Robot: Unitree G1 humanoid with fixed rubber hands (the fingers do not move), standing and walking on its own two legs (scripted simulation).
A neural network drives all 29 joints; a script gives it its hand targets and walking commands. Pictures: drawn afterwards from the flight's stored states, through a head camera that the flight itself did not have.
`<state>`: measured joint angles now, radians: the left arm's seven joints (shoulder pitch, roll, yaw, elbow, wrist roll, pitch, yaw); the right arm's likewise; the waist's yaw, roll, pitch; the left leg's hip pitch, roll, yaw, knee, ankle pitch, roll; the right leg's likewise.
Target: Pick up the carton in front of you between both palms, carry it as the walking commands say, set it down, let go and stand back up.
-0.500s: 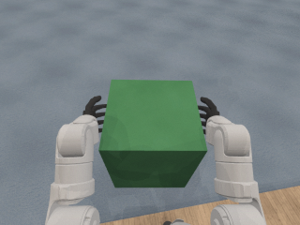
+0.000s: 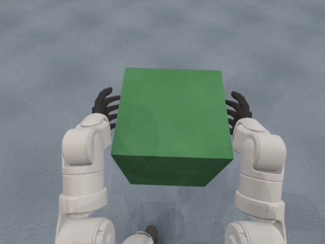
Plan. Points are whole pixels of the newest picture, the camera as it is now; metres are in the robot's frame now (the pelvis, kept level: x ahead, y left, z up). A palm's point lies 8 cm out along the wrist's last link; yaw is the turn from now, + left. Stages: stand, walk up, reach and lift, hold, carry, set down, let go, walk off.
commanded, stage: carry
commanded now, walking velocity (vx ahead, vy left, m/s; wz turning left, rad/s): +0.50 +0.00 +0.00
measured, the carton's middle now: (169, 134) +0.38 +0.03 +0.05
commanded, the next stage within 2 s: none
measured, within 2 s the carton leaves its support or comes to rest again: neither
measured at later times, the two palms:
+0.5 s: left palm (132, 60) +0.67 +0.18 +0.04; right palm (220, 64) +0.67 -0.12 +0.05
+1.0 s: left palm (131, 12) +0.94 +0.22 +0.08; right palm (203, 16) +0.95 -0.08 +0.07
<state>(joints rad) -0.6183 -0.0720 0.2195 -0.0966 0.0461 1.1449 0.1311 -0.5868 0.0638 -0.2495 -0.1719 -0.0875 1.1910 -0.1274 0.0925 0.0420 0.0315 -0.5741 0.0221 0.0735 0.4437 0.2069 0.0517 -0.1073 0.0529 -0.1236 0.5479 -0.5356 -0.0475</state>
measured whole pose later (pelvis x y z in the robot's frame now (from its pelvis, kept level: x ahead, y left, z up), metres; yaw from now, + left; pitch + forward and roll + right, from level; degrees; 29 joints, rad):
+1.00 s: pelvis +0.64 +0.07 -0.03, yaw +2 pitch +5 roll +1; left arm -0.40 -0.14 0.21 -0.13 0.11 1.18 0.09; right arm -0.38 0.12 -0.20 -0.16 -0.11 1.19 -0.11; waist 0.01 0.00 -0.10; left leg -0.52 0.03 0.15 0.45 -0.04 0.00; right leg -0.01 0.00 -0.10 0.29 -0.37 -0.04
